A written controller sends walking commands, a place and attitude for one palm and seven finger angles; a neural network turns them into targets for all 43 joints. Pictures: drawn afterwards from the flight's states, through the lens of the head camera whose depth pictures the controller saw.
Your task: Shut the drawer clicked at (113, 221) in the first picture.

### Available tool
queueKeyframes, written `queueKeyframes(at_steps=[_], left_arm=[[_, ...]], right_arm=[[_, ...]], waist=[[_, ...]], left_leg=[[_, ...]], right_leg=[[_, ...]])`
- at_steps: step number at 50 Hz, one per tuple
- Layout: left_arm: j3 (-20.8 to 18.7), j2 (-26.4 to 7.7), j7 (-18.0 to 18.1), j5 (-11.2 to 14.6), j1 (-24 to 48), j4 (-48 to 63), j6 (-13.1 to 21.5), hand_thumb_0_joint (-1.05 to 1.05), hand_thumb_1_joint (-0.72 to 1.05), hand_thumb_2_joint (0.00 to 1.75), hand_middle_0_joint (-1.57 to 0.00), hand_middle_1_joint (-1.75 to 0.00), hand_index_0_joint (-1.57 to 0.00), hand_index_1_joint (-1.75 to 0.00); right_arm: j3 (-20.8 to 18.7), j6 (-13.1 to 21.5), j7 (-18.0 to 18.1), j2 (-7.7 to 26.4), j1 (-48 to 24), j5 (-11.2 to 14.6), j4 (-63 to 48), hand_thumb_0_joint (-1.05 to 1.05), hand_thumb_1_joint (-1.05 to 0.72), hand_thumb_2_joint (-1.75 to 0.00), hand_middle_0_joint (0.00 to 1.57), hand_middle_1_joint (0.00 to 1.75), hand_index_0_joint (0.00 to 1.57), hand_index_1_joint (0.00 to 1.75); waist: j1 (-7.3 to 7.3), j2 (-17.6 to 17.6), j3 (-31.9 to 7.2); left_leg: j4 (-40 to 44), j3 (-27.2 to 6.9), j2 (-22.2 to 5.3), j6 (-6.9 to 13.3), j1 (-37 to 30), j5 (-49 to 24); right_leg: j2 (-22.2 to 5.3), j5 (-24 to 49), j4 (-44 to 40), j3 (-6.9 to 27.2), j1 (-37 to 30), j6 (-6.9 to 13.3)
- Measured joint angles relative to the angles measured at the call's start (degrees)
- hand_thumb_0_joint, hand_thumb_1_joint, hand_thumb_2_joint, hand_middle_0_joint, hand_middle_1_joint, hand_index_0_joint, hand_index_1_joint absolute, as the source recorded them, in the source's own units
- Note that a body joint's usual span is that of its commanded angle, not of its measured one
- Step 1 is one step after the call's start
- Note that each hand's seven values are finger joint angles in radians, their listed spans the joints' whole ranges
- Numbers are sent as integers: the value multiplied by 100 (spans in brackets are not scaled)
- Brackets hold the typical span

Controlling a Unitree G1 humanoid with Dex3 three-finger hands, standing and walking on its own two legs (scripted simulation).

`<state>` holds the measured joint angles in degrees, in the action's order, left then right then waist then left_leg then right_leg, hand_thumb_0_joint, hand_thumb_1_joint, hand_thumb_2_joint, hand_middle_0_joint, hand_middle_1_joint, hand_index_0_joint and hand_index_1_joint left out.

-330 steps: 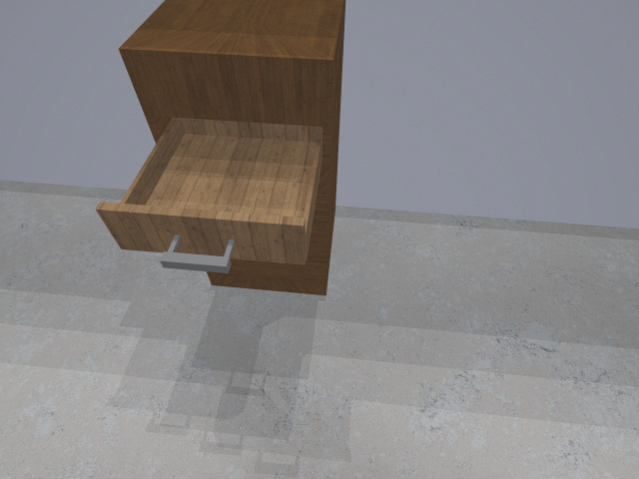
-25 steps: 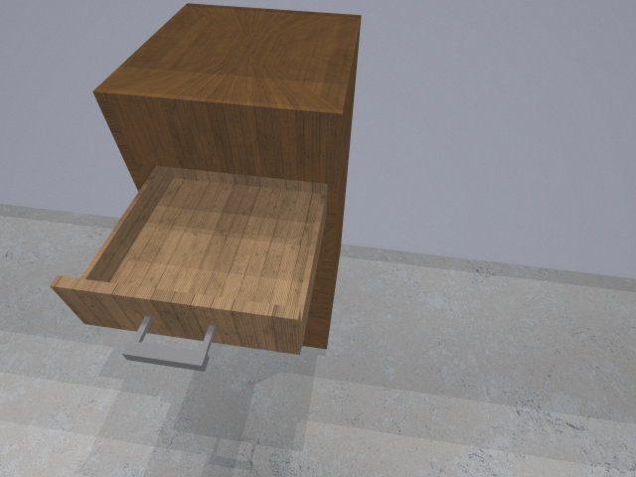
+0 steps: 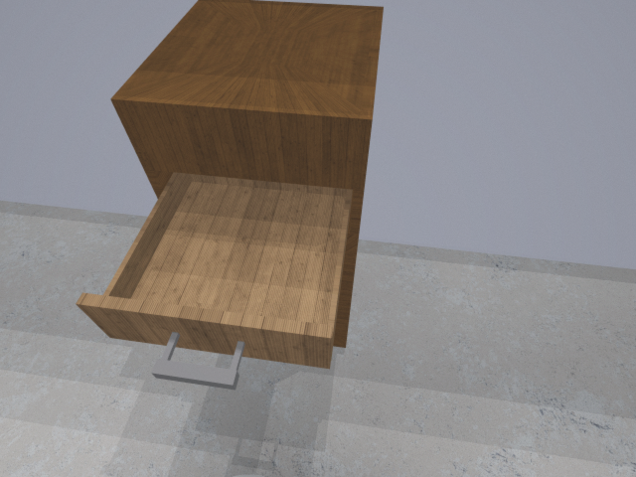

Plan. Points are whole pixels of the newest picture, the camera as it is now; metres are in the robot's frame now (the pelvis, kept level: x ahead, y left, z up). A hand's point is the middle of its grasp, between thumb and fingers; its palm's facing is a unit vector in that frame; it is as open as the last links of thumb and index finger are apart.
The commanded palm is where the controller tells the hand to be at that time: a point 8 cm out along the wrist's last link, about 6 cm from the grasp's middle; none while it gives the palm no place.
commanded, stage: come to a stop and stand still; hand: left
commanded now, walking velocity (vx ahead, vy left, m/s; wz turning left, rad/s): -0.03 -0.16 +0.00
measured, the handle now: (201, 359) +0.28 +0.21 -0.10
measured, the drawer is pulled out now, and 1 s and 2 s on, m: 0.30 0.30 0.30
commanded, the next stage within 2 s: look again from close up in 1.10 s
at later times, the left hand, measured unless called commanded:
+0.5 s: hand out of the picture +0.00 +0.18 -0.18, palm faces +0.02 -0.98 -0.21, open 7.3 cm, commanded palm none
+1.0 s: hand out of the picture +0.04 +0.20 -0.17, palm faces +0.01 -0.98 -0.21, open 7.3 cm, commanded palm none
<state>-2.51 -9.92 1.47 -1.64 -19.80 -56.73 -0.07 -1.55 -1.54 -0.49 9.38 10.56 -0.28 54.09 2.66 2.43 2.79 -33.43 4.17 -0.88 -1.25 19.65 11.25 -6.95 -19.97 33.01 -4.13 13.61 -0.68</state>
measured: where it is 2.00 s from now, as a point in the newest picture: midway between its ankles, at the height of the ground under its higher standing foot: outside the picture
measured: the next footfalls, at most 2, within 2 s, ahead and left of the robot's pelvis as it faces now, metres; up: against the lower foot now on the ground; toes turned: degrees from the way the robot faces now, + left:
left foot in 0.02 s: +0.04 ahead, +0.14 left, +0.00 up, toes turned +3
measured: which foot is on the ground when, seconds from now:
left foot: up 0.00-0.00, down 0.02-1.00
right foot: down 0.00-1.00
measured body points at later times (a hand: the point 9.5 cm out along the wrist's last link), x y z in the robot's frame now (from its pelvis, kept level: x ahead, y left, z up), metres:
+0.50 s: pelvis +0.00 +0.00 -0.01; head +0.00 -0.01 +0.44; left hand +0.00 +0.23 -0.16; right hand +0.00 -0.22 -0.17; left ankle +0.00 +0.14 -0.74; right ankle -0.02 -0.08 -0.74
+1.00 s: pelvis +0.02 +0.02 +0.00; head +0.03 +0.02 +0.45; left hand +0.04 +0.25 -0.16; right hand +0.02 -0.20 -0.16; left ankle +0.00 +0.14 -0.74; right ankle -0.02 -0.08 -0.74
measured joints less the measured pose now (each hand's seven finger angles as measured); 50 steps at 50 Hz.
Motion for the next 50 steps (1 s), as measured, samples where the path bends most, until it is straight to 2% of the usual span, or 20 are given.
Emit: queueKeyframes(at_steps=[1,2,4,6,8,10,12,16,20,22,26,31,37,50], left_arm=[[3,7,-4,16,-77,4,-29,0,90,90,-20,-30,-21,-30],[-1,-29,5,32,-88,-27,-65,0,90,90,-20,-30,-21,-30],[-38,-168,42,56,33,-120,-131,0,90,90,-20,-30,-20,-30],[-52,-206,45,77,157,-228,-139,0,91,90,-20,-30,-20,-30],[-33,-173,10,95,236,-303,-124,0,91,90,-20,-30,-20,-30],[1,-110,-33,100,274,-346,-94,0,91,90,-20,-30,-20,-30],[53,9,-48,90,323,-420,-53,0,91,90,-20,-30,-20,-30],[182,198,-33,87,241,-575,65,0,91,90,-20,-30,-20,-30],[259,309,95,30,86,-477,106,1,93,90,-20,-30,-20,-30],[277,307,95,41,34,-398,111,1,93,90,-20,-30,-20,-30],[261,164,82,94,102,-303,80,1,92,90,-20,-30,-21,-30],[279,72,60,124,223,-185,85,1,91,90,-20,-30,-20,-30],[289,20,62,138,310,-174,78,0,91,90,-20,-30,-20,-30],[286,28,76,136,305,-311,61,0,92,90,-20,-30,-20,-30]], right_arm=[[7,66,8,52,52,-10,-30,0,-91,-90,20,30,20,30],[0,115,40,44,66,-22,0,0,-91,-90,20,30,20,30],[44,132,106,-93,45,-59,124,0,-91,-90,20,30,20,30],[74,151,188,-167,55,-74,259,0,-92,-90,20,30,20,30],[79,136,228,-156,58,-90,379,0,-93,-90,20,30,20,30],[87,101,230,-127,72,-93,469,0,-93,-90,20,30,20,30],[68,69,240,-67,92,-64,568,0,-93,-90,20,30,20,30],[66,16,229,1,235,-40,755,0,-93,-90,20,30,20,30],[35,5,146,92,452,-38,564,0,-93,-90,20,30,20,30],[39,56,123,125,607,-43,465,0,-92,-90,20,30,20,30],[137,118,125,8,849,-56,538,0,-92,-90,19,30,20,30],[253,115,126,-100,989,-56,683,0,-91,-90,19,30,20,30],[312,167,133,-183,951,-46,802,0,-91,-90,20,30,20,30],[283,232,203,-57,568,-21,907,1,-92,-90,20,30,20,30]], waist=[[-7,-132,-56],[-52,-139,-86],[-88,118,-20],[-98,200,6],[-124,177,-14],[-146,123,-62],[-179,-60,-74],[-268,-253,-252],[-368,-453,-316],[-435,-548,-334],[-422,-399,-331],[-371,-363,-308],[-378,-295,-251],[-304,-199,-196]], left_leg=[[324,-69,-134,30,-188,-320],[328,-82,-174,-30,-216,128],[87,-48,-57,-45,-127,444],[135,-56,-17,-43,-162,322],[245,-67,-13,-38,-225,230],[296,-61,-27,-55,-253,199],[276,-125,-123,-100,-290,206],[549,-195,-260,-92,-492,105],[-193,-286,-355,29,-246,666],[-67,-250,-336,87,-337,632],[42,-193,-239,-19,-430,608],[204,-120,-179,25,-521,563],[351,-42,-121,63,-635,546],[537,27,-42,126,-898,576]], right_leg=[[124,-117,206,-23,93,-23],[163,-407,521,-6,233,-38],[195,-859,1095,244,453,0],[312,-940,1387,330,549,31],[407,-883,1211,292,483,38],[488,-498,619,233,281,45],[615,63,260,172,104,211],[784,123,-170,105,-180,390],[964,252,-361,65,-188,415],[1020,208,-279,19,-124,426],[920,105,-146,61,-99,381],[863,130,-221,128,-133,337],[808,119,-275,202,-186,291],[737,94,-430,270,-420,209]])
